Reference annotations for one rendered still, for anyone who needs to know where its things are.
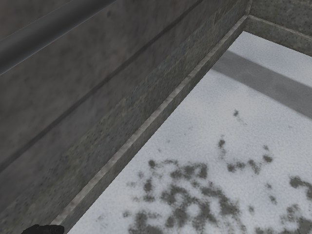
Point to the left robot hand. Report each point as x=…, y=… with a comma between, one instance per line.
x=44, y=229

